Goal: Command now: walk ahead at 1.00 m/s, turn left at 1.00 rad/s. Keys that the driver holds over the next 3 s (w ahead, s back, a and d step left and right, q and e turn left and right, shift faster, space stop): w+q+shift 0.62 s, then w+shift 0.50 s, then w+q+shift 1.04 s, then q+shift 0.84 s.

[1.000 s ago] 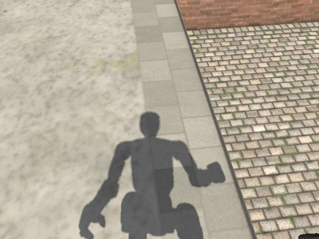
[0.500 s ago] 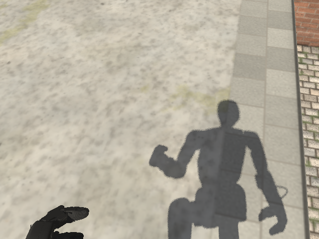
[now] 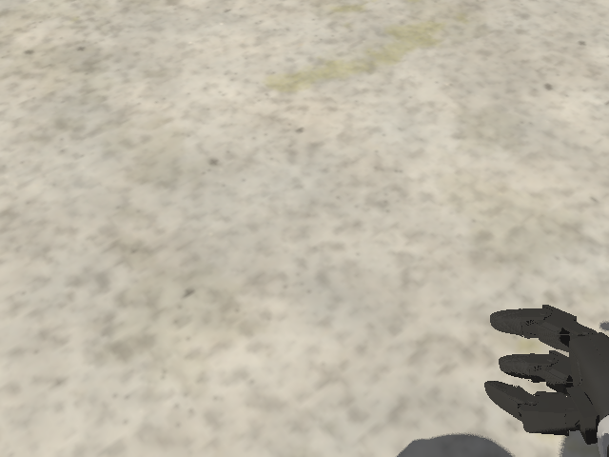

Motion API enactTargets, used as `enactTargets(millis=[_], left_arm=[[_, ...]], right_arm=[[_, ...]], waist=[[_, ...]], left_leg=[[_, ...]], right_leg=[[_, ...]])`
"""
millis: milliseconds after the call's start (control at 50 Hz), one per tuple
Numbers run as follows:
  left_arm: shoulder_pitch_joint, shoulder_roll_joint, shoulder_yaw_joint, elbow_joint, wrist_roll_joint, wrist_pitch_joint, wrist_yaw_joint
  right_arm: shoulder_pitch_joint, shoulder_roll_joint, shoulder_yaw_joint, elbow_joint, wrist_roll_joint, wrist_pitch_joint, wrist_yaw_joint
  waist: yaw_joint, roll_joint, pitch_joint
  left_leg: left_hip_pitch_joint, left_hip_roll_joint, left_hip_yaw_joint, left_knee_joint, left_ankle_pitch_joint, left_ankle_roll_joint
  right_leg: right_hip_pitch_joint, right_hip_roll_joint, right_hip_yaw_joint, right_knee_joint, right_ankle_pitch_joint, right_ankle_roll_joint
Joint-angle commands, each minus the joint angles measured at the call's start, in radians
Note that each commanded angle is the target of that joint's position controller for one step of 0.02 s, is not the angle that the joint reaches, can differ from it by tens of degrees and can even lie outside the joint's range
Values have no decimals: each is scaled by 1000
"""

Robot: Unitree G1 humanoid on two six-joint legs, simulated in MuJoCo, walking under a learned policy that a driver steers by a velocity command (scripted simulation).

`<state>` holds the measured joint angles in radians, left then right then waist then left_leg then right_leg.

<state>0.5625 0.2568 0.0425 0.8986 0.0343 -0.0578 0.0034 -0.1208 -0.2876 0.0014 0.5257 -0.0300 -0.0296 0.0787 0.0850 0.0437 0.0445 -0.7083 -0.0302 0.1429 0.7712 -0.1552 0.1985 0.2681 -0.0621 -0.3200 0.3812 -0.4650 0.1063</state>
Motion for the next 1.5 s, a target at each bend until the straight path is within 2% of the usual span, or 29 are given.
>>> enactTargets(millis=[20, 40, 60, 80, 120, 160, 240, 340, 400, 420, 440, 460, 520, 600, 740, 820, 860, 880, 900, 940, 1020, 1180, 1240, 1280, 1300, 1320, 1340, 1380, 1500], left_arm=[[-207, 252, 63, -158, 4, 7, 5], [-175, 100, 28, -222, 12, 7, -16], [-224, 168, 31, -340, -8, -16, -17], [-304, 161, 19, -352, -4, -35, -15], [-334, 146, 7, -337, 16, -35, -5], [-277, 130, 2, -318, 41, 8, -2], [-522, 74, -25, -413, 24, 22, -10], [-595, 89, -29, -423, -6, 17, -8], [-332, 189, 16, -361, -17, 6, 19], [-111, 247, 44, -308, -9, 2, 34], [60, 294, 61, -267, 20, -2, 49], [-77, 352, 74, -290, 37, -3, 36], [-261, 125, 35, -287, 28, 3, 17], [-167, 72, 19, -152, -10, -32, -7], [-126, 146, 19, -78, -8, -59, -11], [-95, 280, 36, -63, -12, -28, 13], [-168, 276, 35, -90, -10, -9, 19], [-112, 123, 9, -145, -11, -14, -1], [-97, 167, 6, -210, -39, -23, -1], [-228, 154, -2, -217, -41, -34, -1], [-216, 100, -15, -191, 13, 20, -32], [-568, 79, -38, -315, -12, 1, -56], [-448, 156, -11, -294, 3, 0, -25], [-73, 239, 30, -190, 3, 1, 16], [43, 335, 59, -171, 39, -5, 33], [-36, 346, 65, -184, 43, -4, 11], [-160, 237, 54, -207, 26, -2, 1], [-235, 132, 31, -179, 24, -13, -5], [-222, 69, 12, -78, -14, -61, -25]], right_arm=[[595, -203, -112, 138, 16, 4, -51], [477, -294, -134, 102, 24, 21, -70], [528, -343, -146, 57, 5, 38, -74], [546, -314, -151, 78, 8, 37, -84], [480, -230, -130, 109, 17, 6, -97], [428, -178, -105, 117, 28, -26, -103], [431, -155, -93, 153, 17, -64, -90], [510, -193, -112, 215, 35, -63, -67], [475, -261, -129, 222, 26, -58, -69], [419, -245, -124, 205, 21, -65, -64], [399, -71, -80, 170, 9, -75, -70], [534, -64, -59, 114, 58, -67, -79], [345, -136, -71, 156, -7, -22, -59], [238, -25, -40, 76, -9, 22, -14], [26, -12, -2, -11, -14, 6, 20], [250, -99, -34, 83, -24, -4, -14], [595, -196, -87, 202, -25, -3, -47], [508, -279, -109, 186, -16, 6, -69], [530, -301, -114, 152, -19, 9, -76], [514, -207, -104, 223, 3, -15, -92], [454, -77, -59, 261, 14, -65, -96], [554, -147, -73, 331, 48, -111, -72], [572, -231, -88, 356, 23, -92, -88], [504, -239, -90, 355, -6, -76, -93], [560, -86, -56, 318, 9, -83, -90], [662, -47, -40, 286, 63, -85, -86], [534, -131, -53, 293, 35, -73, -97], [426, -106, -51, 284, 21, -53, -79], [250, 12, -24, 162, 2, 17, -20]], waist=[[-356, -80, -242], [-198, 182, -204], [-216, 126, -406], [-212, -3, -316], [-110, -161, -79], [-32, -129, -39], [-63, -114, 53], [-133, -36, -18], [15, -21, -187], [133, -37, -273], [150, -241, -366], [3, -496, -476], [-11, -57, -99], [-63, -99, 1], [-82, -74, 116], [-228, -186, -64], [-380, -157, -220], [-202, 153, -298], [-207, 102, -477], [-168, -57, -139], [-38, -57, -7], [-104, -43, 90], [-34, 4, -57], [162, 12, -233], [135, -200, -357], [27, -431, -507], [22, -224, -331], [-12, -36, -105], [-111, -118, 79]], left_leg=[[943, -61, -125, -98, -59, 80], [1061, 140, -518, -151, -28, 159], [1218, 249, -896, -335, -105, 295], [1127, 258, -924, -446, -169, 262], [780, 182, -792, -495, -52, 204], [542, 117, -679, -500, 81, 197], [289, 11, -577, -584, 150, 158], [441, 4, -566, -506, 490, 57], [512, -13, -561, -116, 731, -25], [397, -46, -527, 143, 646, -47], [200, -116, -422, 503, -213, -51], [-28, -139, -321, 684, -346, -74], [-65, 36, -247, 634, -120, -84], [-102, 111, -229, 581, -108, -80], [129, 28, -47, 41, 132, -42], [455, -110, -3, -45, -37, 19], [914, -40, -164, -204, -79, 66], [1150, 229, -570, -215, -118, 78], [1249, 366, -909, -353, -120, 203], [944, 289, -696, -467, -22, 150], [569, 163, -479, -581, 60, 92], [523, 119, -310, -773, 490, 26], [743, 154, -323, -459, 1027, -11], [554, 100, -311, 28, 841, -37], [308, -6, -255, 457, 232, -54], [100, -103, -275, 708, -279, -67], [16, -4, -269, 717, -171, -55], [26, 78, -240, 626, -86, -63], [-22, 151, -175, 460, 14, -81]], right_leg=[[-588, -133, 77, 821, 910, -116], [-950, 46, 85, 1221, -24, -71], [-1127, 79, 319, 1341, -18, -69], [-1172, 22, 378, 1265, 49, -74], [-1086, -44, 375, 1064, 73, -61], [-956, -74, 379, 955, 17, -27], [-830, -67, 335, 565, 211, -9], [-622, 37, 312, 263, 521, -70], [-277, 89, 340, 169, 368, -98], [-38, 24, 376, 197, 253, -117], [173, -243, 623, 185, 28, -142], [225, -450, 1211, -50, -172, -240], [-191, -298, 825, -100, -86, -238], [-317, -229, 458, -158, 301, -167], [-432, -157, 109, -347, 808, -164], [-250, -213, 83, 55, 1572, -177], [-484, -154, 87, 656, 1190, -176], [-835, 15, 115, 1053, 8, -131], [-1005, 54, 321, 1230, -8, -149], [-1080, -28, 350, 1084, 122, -153], [-908, -99, 361, 830, 94, -114], [-685, -10, 251, 231, 677, -155], [-536, 89, 255, 204, 449, -187], [-108, 27, 314, 219, 281, -196], [119, -239, 624, 188, -33, -226], [204, -434, 1160, -52, -139, -318], [59, -367, 1042, -88, -219, -293], [-218, -305, 739, -120, 17, -266], [-463, -206, 238, -258, 391, -174]])
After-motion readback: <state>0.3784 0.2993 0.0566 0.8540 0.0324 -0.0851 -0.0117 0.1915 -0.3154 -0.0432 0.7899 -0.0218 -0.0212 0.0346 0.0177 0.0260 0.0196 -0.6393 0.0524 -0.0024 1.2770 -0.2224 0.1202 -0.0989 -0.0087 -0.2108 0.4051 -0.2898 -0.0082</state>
